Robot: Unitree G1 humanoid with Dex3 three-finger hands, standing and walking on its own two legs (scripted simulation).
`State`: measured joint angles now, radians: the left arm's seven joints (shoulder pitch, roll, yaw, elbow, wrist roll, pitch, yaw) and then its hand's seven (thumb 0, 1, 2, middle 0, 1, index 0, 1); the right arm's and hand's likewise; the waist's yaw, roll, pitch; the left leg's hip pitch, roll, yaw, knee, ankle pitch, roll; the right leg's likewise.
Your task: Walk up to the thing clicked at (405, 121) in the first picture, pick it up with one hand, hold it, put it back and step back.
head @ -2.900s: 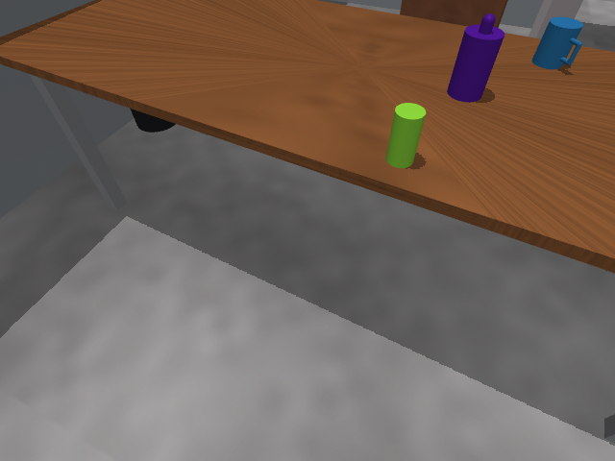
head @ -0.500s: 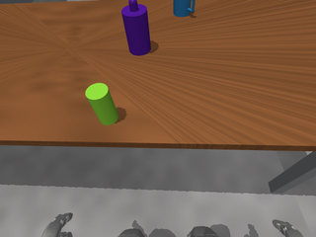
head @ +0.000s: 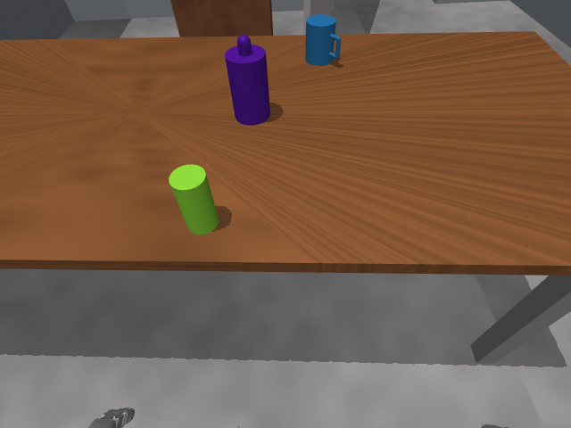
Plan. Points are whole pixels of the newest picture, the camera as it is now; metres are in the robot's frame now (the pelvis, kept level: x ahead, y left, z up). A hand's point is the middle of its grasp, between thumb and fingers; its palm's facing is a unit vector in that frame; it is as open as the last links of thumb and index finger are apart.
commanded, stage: walk up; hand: left
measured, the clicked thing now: (195, 201) +0.45 +0.19 +0.04
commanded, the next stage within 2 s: stand in 1.02 s
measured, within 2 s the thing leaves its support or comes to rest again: neither
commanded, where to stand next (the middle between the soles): +0.06 +0.01 m, yaw +2 degrees
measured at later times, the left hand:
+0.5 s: hand out of the picture +0.07 +0.26 -0.15, palm faces +0.00 -0.95 -0.31, open 7.4 cm
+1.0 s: hand out of the picture +0.10 +0.26 -0.15, palm faces -0.01 -0.95 -0.33, open 7.4 cm
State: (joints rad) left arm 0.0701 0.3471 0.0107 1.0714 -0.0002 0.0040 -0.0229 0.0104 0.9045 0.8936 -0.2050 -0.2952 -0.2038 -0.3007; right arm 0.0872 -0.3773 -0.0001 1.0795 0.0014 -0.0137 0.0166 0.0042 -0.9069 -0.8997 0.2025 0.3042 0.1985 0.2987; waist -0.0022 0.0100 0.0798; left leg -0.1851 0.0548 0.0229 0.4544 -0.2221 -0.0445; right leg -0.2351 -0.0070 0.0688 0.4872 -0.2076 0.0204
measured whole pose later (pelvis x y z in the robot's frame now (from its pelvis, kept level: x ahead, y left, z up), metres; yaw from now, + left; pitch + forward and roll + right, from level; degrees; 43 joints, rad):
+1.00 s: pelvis +0.01 +0.01 +0.01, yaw +0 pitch -2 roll +0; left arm 0.07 0.34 0.02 1.13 0.01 0.00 -0.02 0.01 0.91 0.89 -0.20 -0.29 -0.20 -0.30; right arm 0.07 -0.36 -0.01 1.13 0.00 -0.01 0.02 0.00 -0.91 -0.90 0.20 0.30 0.20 0.30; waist 0.00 0.00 0.06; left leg -0.13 0.05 0.03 0.34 -0.18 -0.04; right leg -0.17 -0.02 0.07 0.36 -0.16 0.03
